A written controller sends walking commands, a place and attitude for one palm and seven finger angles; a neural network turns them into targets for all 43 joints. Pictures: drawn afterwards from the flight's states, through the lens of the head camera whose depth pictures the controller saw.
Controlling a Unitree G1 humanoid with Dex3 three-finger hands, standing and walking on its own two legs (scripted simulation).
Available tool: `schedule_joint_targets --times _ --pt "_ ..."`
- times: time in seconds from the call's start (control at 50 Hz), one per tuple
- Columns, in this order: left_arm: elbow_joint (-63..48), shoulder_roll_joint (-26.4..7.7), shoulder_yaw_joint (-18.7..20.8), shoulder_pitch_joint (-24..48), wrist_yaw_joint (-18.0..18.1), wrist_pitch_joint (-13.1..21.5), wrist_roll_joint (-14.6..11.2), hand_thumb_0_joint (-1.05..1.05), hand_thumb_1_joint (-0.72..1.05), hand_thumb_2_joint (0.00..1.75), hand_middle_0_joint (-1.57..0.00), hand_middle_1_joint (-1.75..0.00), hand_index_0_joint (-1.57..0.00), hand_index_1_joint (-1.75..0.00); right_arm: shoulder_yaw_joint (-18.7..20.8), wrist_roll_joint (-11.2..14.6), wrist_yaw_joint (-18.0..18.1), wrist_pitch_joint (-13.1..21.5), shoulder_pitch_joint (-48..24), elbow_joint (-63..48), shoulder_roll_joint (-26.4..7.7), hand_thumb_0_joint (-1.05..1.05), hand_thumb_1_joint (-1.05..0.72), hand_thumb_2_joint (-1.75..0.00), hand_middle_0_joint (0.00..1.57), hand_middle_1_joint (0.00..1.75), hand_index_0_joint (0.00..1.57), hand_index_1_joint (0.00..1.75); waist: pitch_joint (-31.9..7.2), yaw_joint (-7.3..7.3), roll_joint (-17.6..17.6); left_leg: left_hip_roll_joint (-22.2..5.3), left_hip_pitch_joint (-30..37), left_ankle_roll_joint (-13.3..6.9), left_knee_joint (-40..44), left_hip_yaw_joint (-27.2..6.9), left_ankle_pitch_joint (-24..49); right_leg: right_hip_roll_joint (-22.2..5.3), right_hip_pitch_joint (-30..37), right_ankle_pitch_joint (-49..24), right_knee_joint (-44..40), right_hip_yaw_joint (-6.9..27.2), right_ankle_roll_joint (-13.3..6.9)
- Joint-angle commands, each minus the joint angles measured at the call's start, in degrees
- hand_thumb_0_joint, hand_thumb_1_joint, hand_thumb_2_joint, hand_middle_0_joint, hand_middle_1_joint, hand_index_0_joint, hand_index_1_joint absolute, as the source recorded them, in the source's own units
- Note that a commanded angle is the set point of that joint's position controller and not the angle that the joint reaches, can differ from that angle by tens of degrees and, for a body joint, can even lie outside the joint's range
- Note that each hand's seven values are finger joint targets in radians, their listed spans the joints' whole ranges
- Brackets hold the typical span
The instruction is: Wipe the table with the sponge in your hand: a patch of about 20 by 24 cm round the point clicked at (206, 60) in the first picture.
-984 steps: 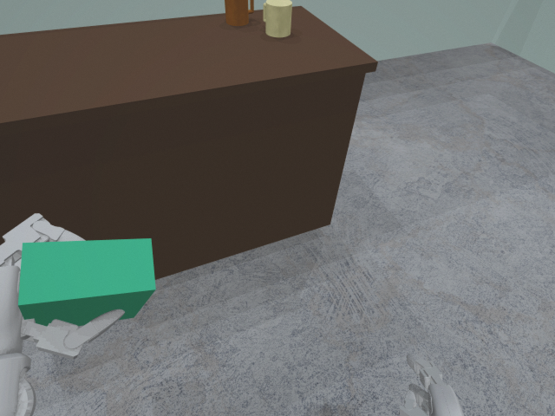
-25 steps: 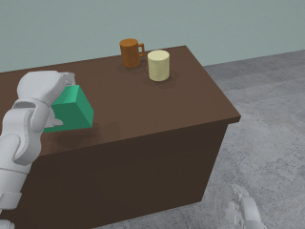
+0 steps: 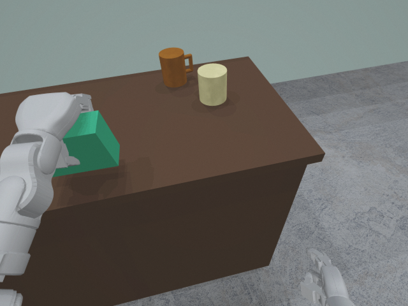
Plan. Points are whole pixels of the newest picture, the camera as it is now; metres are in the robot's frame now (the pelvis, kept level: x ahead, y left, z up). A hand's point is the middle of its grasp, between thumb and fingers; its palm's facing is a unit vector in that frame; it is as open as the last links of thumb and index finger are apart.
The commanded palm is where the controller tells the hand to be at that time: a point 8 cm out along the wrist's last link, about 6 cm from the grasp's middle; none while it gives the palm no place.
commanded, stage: lower the sponge onto the table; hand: left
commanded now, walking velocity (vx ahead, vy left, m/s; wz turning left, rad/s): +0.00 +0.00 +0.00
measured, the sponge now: (78, 150) +0.33 +0.31 +0.14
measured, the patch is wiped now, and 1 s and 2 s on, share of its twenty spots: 0.00 0.05 0.20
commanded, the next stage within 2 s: wipe forward along the first lane in 1.00 s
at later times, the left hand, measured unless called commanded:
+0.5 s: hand (60, 143) +0.32 +0.33 +0.17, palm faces +0.08 +0.00 -1.00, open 9.7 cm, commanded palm +0.27 +0.32 +0.24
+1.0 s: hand (62, 154) +0.31 +0.33 +0.15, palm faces -0.02 +0.01 -1.00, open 9.8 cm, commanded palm +0.28 +0.32 +0.21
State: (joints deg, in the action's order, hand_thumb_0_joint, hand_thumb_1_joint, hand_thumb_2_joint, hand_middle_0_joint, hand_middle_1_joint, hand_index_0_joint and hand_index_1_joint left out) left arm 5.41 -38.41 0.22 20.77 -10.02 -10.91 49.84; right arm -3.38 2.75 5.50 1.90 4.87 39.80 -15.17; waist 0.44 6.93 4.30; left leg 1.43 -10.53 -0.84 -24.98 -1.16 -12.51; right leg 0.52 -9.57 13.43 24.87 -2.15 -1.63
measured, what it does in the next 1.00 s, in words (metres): stands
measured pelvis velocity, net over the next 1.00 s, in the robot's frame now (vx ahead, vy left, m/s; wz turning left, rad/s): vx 0.01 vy -0.01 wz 0.00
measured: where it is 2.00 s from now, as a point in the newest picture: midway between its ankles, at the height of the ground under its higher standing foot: outside the picture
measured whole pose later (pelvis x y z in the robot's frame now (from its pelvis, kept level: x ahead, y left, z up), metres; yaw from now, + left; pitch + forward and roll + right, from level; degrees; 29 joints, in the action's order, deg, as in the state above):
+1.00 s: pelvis +0.01 -0.01 +0.00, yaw +0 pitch +0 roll +0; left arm 10.6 -37.3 2.0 15.8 -10.6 -17.5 52.3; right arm -3.1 3.2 5.0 -1.1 4.2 39.5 -16.7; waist -0.5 6.1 5.3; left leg 0.9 -12.1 -0.3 -25.5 -1.5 -13.2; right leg 1.1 -11.4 14.4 25.8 -2.4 -2.2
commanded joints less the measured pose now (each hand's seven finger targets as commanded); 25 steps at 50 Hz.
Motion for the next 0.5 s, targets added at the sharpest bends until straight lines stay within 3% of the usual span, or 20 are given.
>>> schedule_joint_targets --times 0.0,0.02,0.08,0.1,0.14,0.18,0.2,0.22,0.26,0.28,0.3,0.32,0.34,0.38,0.4,0.48 --pt "-0.47 -16.79 12.68 18.71 5.59 -10.34 1.14 0.0 0.1 1.3 -1.2 -1.6 -1.2 -1.6 2.36 0.37 -2.05 0.75 -12.04 -8.27 -7.4 0.0 -0.9 -0.9 0.2 0.3 0.2 0.3 -14.48 2.17 2.6 0.51 1.1 1.4 4.03 -0.21 17.35 0.5 6.71 -11.57 -2.75 2.19 -2.49" --pt "1.59 -15.93 10.57 17.35 4.17 -12.67 2.06 0.0 0.1 1.3 -1.2 -1.6 -1.2 -1.6 2.16 0.23 -2.3 0.0 -11.95 -8.33 -7.9 0.0 -0.9 -0.9 0.2 0.3 0.2 0.3 -15.24 1.7 -0.55 0.57 0.52 1.13 3.98 0.48 17.55 0.43 7.3 -12.9 -2.44 1.79 -2.07" --pt "-0.89 -13.9 6.99 12.74 -1.12 -16.61 2.45 0.0 0.1 1.3 -1.2 -1.6 -1.2 -1.6 2.42 0.91 -2.51 -1.76 -13.45 -10.7 -8.19 0.0 -0.9 -0.9 0.2 0.3 0.2 0.3 -15.5 0.78 -4.32 0.58 0.52 -0.02 3.5 1.1 15.59 0.19 7.21 -13.66 -2.33 1.65 -0.89" --pt "-2.04 -12.28 5.35 12.27 -2.93 -16.92 2.01 0.0 0.1 1.3 -1.2 -1.6 -1.2 -1.6 2.13 1.35 -2.45 -1.76 -14.0 -11.7 -8.05 0.0 -0.9 -0.9 0.2 0.3 0.2 0.3 -15.33 -0.18 -3.33 0.49 1.03 -0.31 3.33 1.13 14.89 0.32 6.4 -13.3 -2.48 1.6 -0.86" --pt "-3.88 -12.33 3.76 12.6 -5.97 -16.44 2.54 0.0 0.1 1.3 -1.2 -1.6 -1.2 -1.6 2.04 1.46 -1.96 -1.84 -13.21 -12.13 -8.05 0.0 -0.9 -0.9 0.2 0.3 0.2 0.3 -15.16 -1.42 -5.5 0.62 1.86 -1.19 2.72 1.12 13.49 0.46 4.67 -12.24 -2.52 1.09 -0.28" --pt "-9.61 -13.82 3.71 15.96 -7.6 -13.51 2.91 0.0 0.1 1.3 -1.2 -1.6 -1.2 -1.6 1.84 1.28 -1.07 -1.24 -12.98 -13.03 -7.67 0.0 -0.9 -0.9 0.2 0.3 0.2 0.3 -16.25 -2.11 -4.87 0.91 3.64 -1.92 2.24 0.53 12.57 0.74 3.1 -10.39 -2.52 1.06 -0.18" --pt "-13.43 -15.22 4.42 19.0 -7.75 -11.21 2.9 0.0 0.1 1.3 -1.2 -1.6 -1.2 -1.6 1.43 1.22 -0.56 -0.53 -13.06 -13.49 -7.19 0.0 -0.9 -0.9 0.2 0.3 0.2 0.3 -17.28 -2.66 -2.86 0.82 5.07 -2.09 1.92 0.3 11.43 0.89 2.67 -8.74 -2.72 1.56 -0.3" --pt "-16.24 -16.86 5.39 22.55 -7.37 -8.61 3.6 0.0 0.1 1.3 -1.2 -1.6 -1.2 -1.6 1.16 0.75 -0.03 0.29 -11.95 -13.44 -6.69 0.0 -0.9 -0.9 0.2 0.3 0.2 0.3 -19.13 -2.33 -0.97 1.32 6.29 -2.48 1.34 0.15 13.07 0.77 2.67 -8.78 -2.23 1.55 -0.57" --pt "-17.11 -19.37 9.18 22.93 -4.9 -3.81 4.16 0.0 0.1 1.3 -1.2 -1.6 -1.2 -1.6 1.77 -0.02 1.03 1.28 -10.01 -12.11 -6.66 0.0 -0.9 -0.9 0.2 0.3 0.2 0.3 -18.67 -2.14 0.82 1.15 7.39 -2.13 1.36 -0.63 14.07 1.36 1.59 -8.35 -2.51 1.35 -1.14" --pt "-16.99 -20.33 11.34 21.69 -3.2 -2.03 4.36 0.0 0.1 1.3 -1.2 -1.6 -1.2 -1.6 1.96 -0.32 1.33 1.63 -9.25 -11.6 -6.32 0.0 -0.9 -0.9 0.2 0.3 0.2 0.3 -17.52 -1.35 1.68 0.94 7.22 -1.8 1.64 -0.98 14.76 1.57 1.16 -7.7 -2.51 1.19 -1.48" --pt "-18.9 -21.22 12.97 22.96 -1.45 -0.88 3.77 0.0 0.1 1.3 -1.2 -1.6 -1.2 -1.6 1.9 -0.43 1.23 2.22 -9.39 -11.36 -6.45 0.0 -0.9 -0.9 0.2 0.3 0.2 0.3 -17.92 -1.02 4.9 0.92 7.87 -1.44 1.36 -1.23 14.78 1.63 1.45 -7.96 -2.71 2.07 -1.93" --pt "-15.63 -19.81 13.43 20.98 0.2 -0.9 3.77 0.0 0.1 1.3 -1.2 -1.6 -1.2 -1.6 1.86 -0.54 1.02 2.55 -8.66 -10.58 -5.66 0.0 -0.9 -0.9 0.2 0.3 0.2 0.3 -17.38 -0.44 4.35 1.06 6.8 -1.11 1.21 -1.18 16.68 1.34 1.76 -8.52 -2.14 1.57 -2.11" --pt "-11.71 -18.57 13.98 17.5 1.42 -1.5 2.92 0.0 0.1 1.3 -1.2 -1.6 -1.2 -1.6 2.34 -0.36 0.76 2.13 -8.29 -9.56 -6.03 0.0 -0.9 -0.9 0.2 0.3 0.2 0.3 -14.3 -0.42 4.23 0.77 5.59 -0.61 1.66 -1.25 16.99 1.41 1.34 -9.1 -2.71 1.3 -2.17" --pt "-6.57 -17.54 13.68 17.53 3.08 -3.6 2.34 0.0 0.1 1.3 -1.2 -1.6 -1.2 -1.6 2.54 -0.07 0.03 1.0 -8.75 -8.56 -6.79 0.0 -0.9 -0.9 0.2 0.3 0.2 0.3 -11.87 -0.03 2.99 0.77 3.21 0.17 2.43 -0.7 16.23 1.14 1.78 -9.9 -3.26 1.41 -2.25" --pt "-6.19 -18.48 14.68 17.41 3.81 -4.91 2.19 0.0 0.1 1.3 -1.2 -1.6 -1.2 -1.6 2.59 0.18 -0.52 0.88 -9.64 -8.55 -7.22 0.0 -0.9 -0.9 0.2 0.3 0.2 0.3 -12.72 0.33 3.71 0.72 3.24 0.41 2.52 -0.57 15.91 1.14 2.87 -9.87 -3.34 2.17 -2.51" --pt "-5.28 -15.23 9.8 15.82 2.88 -10.47 3.68 0.0 0.1 1.3 -1.2 -1.6 -1.2 -1.6 2.52 0.21 -1.53 -0.55 -11.9 -9.59 -7.51 0.0 -0.9 -0.9 0.2 0.3 0.2 0.3 -16.41 0.59 1.55 0.92 2.29 0.3 2.77 0.37 17.58 0.69 5.84 -13.09 -2.34 2.0 -1.91"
